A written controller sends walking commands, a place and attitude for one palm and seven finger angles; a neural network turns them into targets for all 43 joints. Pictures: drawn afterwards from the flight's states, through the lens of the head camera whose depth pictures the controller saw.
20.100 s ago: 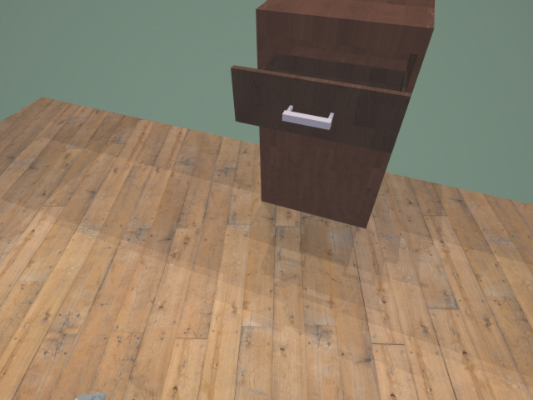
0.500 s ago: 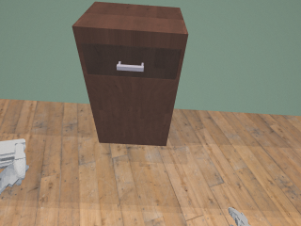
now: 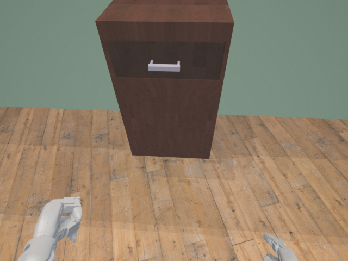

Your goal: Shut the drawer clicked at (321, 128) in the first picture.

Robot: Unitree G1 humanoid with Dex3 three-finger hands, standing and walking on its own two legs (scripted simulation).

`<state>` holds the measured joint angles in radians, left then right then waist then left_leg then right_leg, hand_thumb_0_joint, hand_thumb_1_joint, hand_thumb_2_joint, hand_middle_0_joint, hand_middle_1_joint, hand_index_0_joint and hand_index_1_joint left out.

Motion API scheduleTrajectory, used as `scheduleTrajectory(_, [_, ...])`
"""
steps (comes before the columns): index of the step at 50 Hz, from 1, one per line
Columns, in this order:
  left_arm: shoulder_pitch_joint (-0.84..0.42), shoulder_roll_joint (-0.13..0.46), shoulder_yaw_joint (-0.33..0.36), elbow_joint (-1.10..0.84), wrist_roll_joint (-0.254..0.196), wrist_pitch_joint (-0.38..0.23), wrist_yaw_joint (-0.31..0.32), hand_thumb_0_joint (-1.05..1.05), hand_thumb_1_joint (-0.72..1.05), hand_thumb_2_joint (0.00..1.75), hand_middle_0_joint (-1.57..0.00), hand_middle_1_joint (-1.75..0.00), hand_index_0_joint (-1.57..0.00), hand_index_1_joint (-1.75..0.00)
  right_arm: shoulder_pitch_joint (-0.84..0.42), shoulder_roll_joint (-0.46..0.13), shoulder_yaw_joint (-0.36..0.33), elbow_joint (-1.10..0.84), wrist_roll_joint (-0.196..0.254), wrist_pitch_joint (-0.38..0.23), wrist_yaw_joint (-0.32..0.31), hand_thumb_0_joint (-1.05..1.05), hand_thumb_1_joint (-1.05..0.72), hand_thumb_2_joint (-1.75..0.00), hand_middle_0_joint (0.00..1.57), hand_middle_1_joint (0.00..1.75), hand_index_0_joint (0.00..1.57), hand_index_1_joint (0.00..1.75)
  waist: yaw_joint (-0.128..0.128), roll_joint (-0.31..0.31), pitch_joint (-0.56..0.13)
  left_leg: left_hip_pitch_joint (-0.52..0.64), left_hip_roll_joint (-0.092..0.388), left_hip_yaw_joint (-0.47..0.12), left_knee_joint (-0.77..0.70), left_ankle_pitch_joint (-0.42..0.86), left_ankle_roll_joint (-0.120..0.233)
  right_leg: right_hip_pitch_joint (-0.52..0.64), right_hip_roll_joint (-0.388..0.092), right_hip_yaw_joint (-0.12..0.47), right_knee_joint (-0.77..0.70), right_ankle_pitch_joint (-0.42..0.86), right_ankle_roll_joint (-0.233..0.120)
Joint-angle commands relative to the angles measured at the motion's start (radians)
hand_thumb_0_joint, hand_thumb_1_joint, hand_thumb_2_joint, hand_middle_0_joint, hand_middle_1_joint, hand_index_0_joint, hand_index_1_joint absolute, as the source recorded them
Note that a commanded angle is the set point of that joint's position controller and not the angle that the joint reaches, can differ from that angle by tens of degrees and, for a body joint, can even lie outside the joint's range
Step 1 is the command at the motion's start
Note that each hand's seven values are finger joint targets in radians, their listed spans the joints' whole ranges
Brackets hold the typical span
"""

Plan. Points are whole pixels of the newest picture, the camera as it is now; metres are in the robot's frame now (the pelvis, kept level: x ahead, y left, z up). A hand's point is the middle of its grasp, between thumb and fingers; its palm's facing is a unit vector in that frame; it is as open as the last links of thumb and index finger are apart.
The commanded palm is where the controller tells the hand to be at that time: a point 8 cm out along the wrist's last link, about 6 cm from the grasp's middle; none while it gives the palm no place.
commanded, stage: let the arm hang, fingers relaxed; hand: left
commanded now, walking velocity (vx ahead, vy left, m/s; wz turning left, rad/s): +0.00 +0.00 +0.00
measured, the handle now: (164, 65) +0.89 +0.09 -0.01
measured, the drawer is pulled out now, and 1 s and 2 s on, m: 0.00 0.00 0.00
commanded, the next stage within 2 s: look to check the result in 0.96 s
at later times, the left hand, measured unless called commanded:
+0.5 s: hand out of the picture -0.05 +0.19 -0.16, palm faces +0.01 -0.98 -0.22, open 6.0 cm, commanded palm none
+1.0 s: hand out of the picture +0.01 +0.16 -0.16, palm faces +0.00 -0.98 -0.18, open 7.3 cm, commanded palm none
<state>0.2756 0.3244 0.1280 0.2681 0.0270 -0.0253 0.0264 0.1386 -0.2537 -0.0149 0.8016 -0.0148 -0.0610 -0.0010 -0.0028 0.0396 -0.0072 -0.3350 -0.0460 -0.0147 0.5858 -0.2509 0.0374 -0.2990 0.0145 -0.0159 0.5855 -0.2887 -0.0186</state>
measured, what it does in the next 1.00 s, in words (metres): stands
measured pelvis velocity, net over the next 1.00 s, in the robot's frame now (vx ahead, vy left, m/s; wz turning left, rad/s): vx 0.01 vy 0.00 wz -0.02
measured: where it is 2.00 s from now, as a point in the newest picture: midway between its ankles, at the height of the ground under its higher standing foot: outside the picture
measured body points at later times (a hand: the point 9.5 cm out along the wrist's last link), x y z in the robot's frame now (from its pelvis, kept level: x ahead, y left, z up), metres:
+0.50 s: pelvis +0.00 +0.00 +0.01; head +0.02 +0.01 +0.46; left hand -0.05 +0.24 -0.14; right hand -0.02 -0.22 -0.15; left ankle +0.03 +0.09 -0.73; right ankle +0.01 -0.11 -0.73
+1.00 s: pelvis +0.01 +0.00 +0.01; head +0.02 -0.01 +0.46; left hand +0.01 +0.22 -0.15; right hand -0.02 -0.22 -0.15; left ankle +0.03 +0.09 -0.73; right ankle +0.01 -0.11 -0.73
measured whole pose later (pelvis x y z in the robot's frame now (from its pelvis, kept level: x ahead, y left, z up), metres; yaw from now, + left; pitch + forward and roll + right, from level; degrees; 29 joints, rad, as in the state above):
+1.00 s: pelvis +0.01 +0.00 +0.01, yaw -1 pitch -2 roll +0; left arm 0.28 0.14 0.00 1.15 0.00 -0.01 0.03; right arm 0.30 -0.13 -0.01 1.14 -0.02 0.00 -0.04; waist -0.02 0.01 0.03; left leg -0.20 -0.03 0.00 0.42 -0.19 0.03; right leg -0.17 0.03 0.00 0.42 -0.22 -0.02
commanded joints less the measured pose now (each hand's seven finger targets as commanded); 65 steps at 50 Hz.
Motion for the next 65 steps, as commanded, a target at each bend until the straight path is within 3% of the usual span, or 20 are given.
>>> scheduleTrajectory(1, [-0.023, 0.056, -0.049, 0.245, 0.003, 0.019, -0.015, 0.00, 0.90, 0.90, -1.08, -1.25, -1.08, -1.25, 0.028, -0.140, -0.042, -0.038, -0.011, 0.020, -0.009, 0.00, -0.90, -0.90, 0.20, 0.30, 0.20, 0.30, -0.009, -0.135, -0.050, 0.060, 0.118, -0.123, -0.081, 0.269, 0.027, 0.049, -0.109, 0.114, -0.082, 0.231, -0.051])
scheduleTrajectory(4, [-0.030, 0.040, -0.071, 0.440, -0.004, 0.030, -0.008, 0.00, 0.90, 0.90, -0.96, -1.12, -0.96, -1.12, 0.005, -0.111, -0.020, 0.025, -0.014, 0.040, -0.015, 0.00, -0.90, -0.90, 0.20, 0.30, 0.20, 0.30, 0.011, 0.030, -0.014, 0.039, 0.136, -0.153, -0.183, 0.185, 0.032, 0.097, -0.076, 0.109, -0.131, 0.084, -0.026])
scheduleTrajectory(9, [0.005, 0.012, -0.087, 0.654, -0.014, 0.020, -0.009, 0.00, 0.90, 0.90, -0.76, -0.91, -0.76, -0.91, 0.063, -0.064, -0.010, 0.133, -0.009, 0.056, -0.027, 0.00, -0.90, -0.90, 0.20, 0.30, 0.20, 0.30, 0.006, 0.137, -0.005, 0.062, 0.120, -0.133, -0.225, 0.009, 0.015, 0.117, -0.089, 0.134, -0.235, 0.012, -0.042])
scheduleTrajectory(11, [0.009, 0.006, -0.089, 0.704, -0.013, 0.015, -0.010, 0.00, 0.90, 0.90, -0.68, -0.82, -0.68, -0.82, 0.096, -0.062, -0.014, 0.164, -0.006, 0.058, -0.031, 0.00, -0.90, -0.90, 0.20, 0.30, 0.20, 0.30, 0.000, 0.061, -0.002, 0.085, 0.125, -0.130, -0.219, 0.015, 0.015, 0.111, -0.093, 0.132, -0.262, 0.012, -0.045])
scheduleTrajectory(15, [0.026, -0.010, -0.103, 0.785, -0.017, 0.013, -0.007, 0.00, 0.90, 0.90, -0.52, -0.65, -0.52, -0.65, 0.153, -0.059, -0.017, 0.221, 0.000, 0.058, -0.037, 0.00, -0.90, -0.90, 0.20, 0.30, 0.20, 0.30, -0.006, 0.003, 0.014, 0.124, 0.136, -0.134, -0.230, 0.048, 0.019, 0.095, -0.091, 0.114, -0.271, 0.028, -0.047])
scheduleTrajectory(23, [0.075, -0.051, -0.114, 0.867, -0.019, 0.018, 0.003, 0.00, 0.90, 0.90, -0.20, -0.30, -0.20, -0.30, 0.208, -0.024, -0.011, 0.290, 0.001, 0.060, -0.043, 0.00, -0.90, -0.90, 0.20, 0.30, 0.20, 0.30, -0.004, -0.036, 0.090, 0.105, 0.138, -0.135, -0.271, -0.007, 0.026, 0.067, -0.089, 0.104, -0.272, -0.008, -0.042])
scheduleTrajectory(31, [0.092, -0.083, -0.111, 0.875, -0.017, 0.014, 0.010, 0.00, 0.90, 0.90, -0.20, -0.30, -0.20, -0.30, 0.229, 0.012, -0.012, 0.309, -0.001, 0.055, -0.043, 0.00, -0.90, -0.90, 0.20, 0.30, 0.20, 0.30, -0.004, -0.050, 0.096, 0.105, 0.133, -0.120, -0.270, 0.009, 0.025, 0.054, -0.087, 0.107, -0.259, 0.009, -0.039])
scheduleTrajectory(39, [0.083, -0.105, -0.107, 0.869, -0.018, 0.011, 0.013, 0.00, 0.90, 0.90, -0.20, -0.30, -0.20, -0.30, 0.235, 0.038, -0.009, 0.320, -0.003, 0.050, -0.046, 0.00, -0.90, -0.90, 0.20, 0.30, 0.20, 0.30, -0.003, -0.012, 0.118, 0.104, 0.130, -0.112, -0.270, 0.047, 0.020, 0.051, -0.085, 0.112, -0.254, 0.042, -0.037])
scheduleTrajectory(53, [0.058, -0.082, -0.101, 0.865, -0.019, 0.007, 0.010, 0.00, 0.90, 0.90, -0.20, -0.30, -0.20, -0.30, 0.226, 0.008, -0.015, 0.320, -0.002, 0.049, -0.048, 0.00, -0.90, -0.90, 0.20, 0.30, 0.20, 0.30, -0.009, -0.033, 0.098, 0.137, 0.135, -0.107, -0.265, 0.058, 0.018, 0.061, -0.087, 0.119, -0.268, 0.042, -0.042])
scheduleTrajectory(57, [0.052, -0.074, -0.099, 0.867, -0.020, 0.004, 0.010, 0.00, 0.90, 0.90, -0.20, -0.30, -0.20, -0.30, 0.220, 0.003, -0.014, 0.321, -0.001, 0.046, -0.049, 0.00, -0.90, -0.90, 0.20, 0.30, 0.20, 0.30, -0.009, -0.035, 0.073, 0.159, 0.137, -0.098, -0.253, 0.114, 0.016, 0.080, -0.091, 0.121, -0.269, 0.080, -0.042])
scheduleTrajectory(65, [0.043, -0.060, -0.100, 0.870, -0.020, 0.002, 0.010, 0.00, 0.90, 0.90, -0.20, -0.30, -0.20, -0.30, 0.197, -0.011, -0.015, 0.322, 0.000, 0.051, -0.048, 0.00, -0.90, -0.90, 0.20, 0.30, 0.20, 0.30, -0.009, -0.040, 0.092, 0.172, 0.136, -0.086, -0.243, 0.123, 0.009, 0.065, -0.094, 0.132, -0.289, 0.076, -0.042])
